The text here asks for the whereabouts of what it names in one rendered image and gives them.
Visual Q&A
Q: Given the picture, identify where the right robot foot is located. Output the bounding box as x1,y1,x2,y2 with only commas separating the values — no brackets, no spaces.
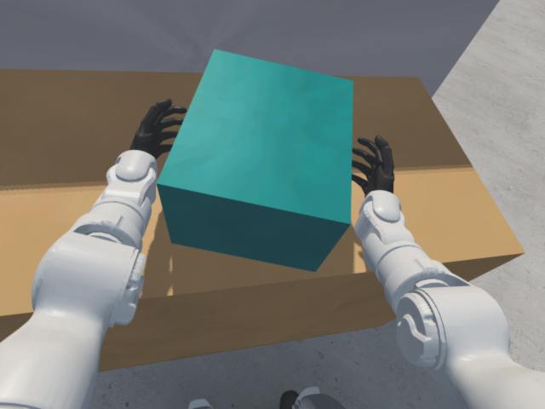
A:
279,390,299,409

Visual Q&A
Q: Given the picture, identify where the right robot shin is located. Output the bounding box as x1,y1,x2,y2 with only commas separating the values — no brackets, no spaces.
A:
296,387,320,401

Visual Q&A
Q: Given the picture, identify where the pedestal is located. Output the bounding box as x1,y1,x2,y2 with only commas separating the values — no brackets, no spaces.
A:
0,69,525,372

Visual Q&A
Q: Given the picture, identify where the robot left hand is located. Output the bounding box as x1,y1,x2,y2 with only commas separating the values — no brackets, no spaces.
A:
129,99,187,159

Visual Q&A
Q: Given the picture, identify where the robot right hand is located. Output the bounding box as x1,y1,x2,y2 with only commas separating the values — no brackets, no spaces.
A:
352,135,394,198

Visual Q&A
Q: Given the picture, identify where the robot left upper arm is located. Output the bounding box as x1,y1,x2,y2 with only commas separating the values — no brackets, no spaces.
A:
0,232,146,409

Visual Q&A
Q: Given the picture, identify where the robot right forearm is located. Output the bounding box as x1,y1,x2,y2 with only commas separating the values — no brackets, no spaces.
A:
354,190,510,349

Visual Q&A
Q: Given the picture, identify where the robot left forearm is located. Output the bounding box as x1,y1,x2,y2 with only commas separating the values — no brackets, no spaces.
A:
32,150,158,311

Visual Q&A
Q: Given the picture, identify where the robot right upper arm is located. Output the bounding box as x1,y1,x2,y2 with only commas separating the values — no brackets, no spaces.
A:
396,285,545,409

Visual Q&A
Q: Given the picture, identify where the carton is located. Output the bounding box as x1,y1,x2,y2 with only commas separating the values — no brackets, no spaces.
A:
157,49,353,272

